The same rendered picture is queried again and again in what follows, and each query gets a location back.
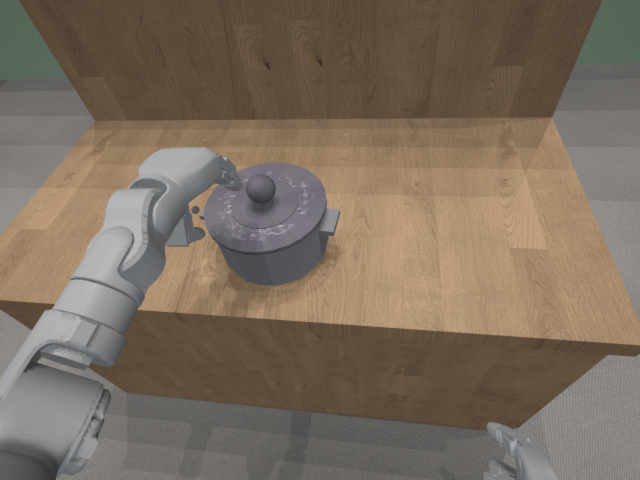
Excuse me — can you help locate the knob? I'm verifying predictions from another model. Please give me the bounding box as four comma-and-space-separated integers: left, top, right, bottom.
246, 174, 276, 203

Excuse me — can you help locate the left robot forearm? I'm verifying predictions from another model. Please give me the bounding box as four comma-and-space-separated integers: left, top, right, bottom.
0, 173, 187, 407

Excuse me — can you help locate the lid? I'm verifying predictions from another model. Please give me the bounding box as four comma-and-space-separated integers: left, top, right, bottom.
204, 163, 327, 255

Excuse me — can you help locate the robot right hand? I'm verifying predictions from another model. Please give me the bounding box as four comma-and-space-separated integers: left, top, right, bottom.
483, 422, 560, 480

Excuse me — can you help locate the left robot upper arm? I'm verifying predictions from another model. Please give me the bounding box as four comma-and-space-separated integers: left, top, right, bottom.
0, 361, 111, 480

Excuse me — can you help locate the table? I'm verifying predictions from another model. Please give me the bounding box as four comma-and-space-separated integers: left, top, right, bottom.
0, 0, 640, 430

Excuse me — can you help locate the pot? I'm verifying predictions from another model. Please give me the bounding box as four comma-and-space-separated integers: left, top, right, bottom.
199, 204, 340, 286

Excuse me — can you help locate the robot left hand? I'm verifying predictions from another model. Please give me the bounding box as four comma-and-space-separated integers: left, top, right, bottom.
138, 147, 242, 247

